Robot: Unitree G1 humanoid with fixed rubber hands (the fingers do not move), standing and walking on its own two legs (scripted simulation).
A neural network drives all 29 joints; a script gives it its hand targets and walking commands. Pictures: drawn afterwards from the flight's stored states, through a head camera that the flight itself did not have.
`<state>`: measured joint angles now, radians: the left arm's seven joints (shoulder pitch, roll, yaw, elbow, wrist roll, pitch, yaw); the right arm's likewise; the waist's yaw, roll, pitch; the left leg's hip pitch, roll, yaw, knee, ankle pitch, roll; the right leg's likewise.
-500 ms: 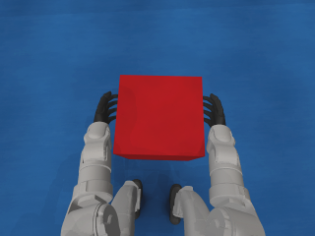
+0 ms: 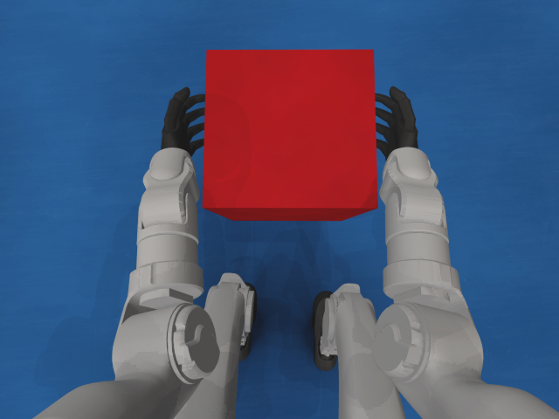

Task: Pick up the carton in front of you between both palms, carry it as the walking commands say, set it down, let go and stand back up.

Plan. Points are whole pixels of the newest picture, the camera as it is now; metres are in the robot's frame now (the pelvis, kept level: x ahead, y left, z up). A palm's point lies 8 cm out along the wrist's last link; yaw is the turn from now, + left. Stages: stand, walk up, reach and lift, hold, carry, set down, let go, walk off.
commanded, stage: set down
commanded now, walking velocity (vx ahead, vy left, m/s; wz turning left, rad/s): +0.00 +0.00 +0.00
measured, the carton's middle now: (288, 153) +0.47 +0.03 -0.16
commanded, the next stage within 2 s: none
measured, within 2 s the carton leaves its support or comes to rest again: rests again in 1.26 s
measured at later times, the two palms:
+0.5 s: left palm (201, 156) +0.48 +0.19 -0.23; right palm (363, 148) +0.52 -0.11 -0.24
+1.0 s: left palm (210, 157) +0.52 +0.20 -0.37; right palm (342, 149) +0.56 -0.10 -0.38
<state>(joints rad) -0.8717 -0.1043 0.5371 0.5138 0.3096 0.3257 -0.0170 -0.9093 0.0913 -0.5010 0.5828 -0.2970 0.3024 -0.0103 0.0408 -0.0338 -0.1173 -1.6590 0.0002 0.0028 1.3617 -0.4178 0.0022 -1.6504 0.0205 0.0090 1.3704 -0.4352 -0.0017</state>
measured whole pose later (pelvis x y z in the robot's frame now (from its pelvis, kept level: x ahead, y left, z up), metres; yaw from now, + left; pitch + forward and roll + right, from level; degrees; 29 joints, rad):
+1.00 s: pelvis -0.02 -0.01 -0.21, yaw +1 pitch +42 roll +1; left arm -1.40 0.19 0.38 0.76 0.00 0.30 0.09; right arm -1.51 -0.28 -0.18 0.92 -0.01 0.27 -0.11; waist 0.10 -0.01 0.33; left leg -2.25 -0.01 0.00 2.11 -0.59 -0.02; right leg -2.25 0.04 0.01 2.14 -0.62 -0.01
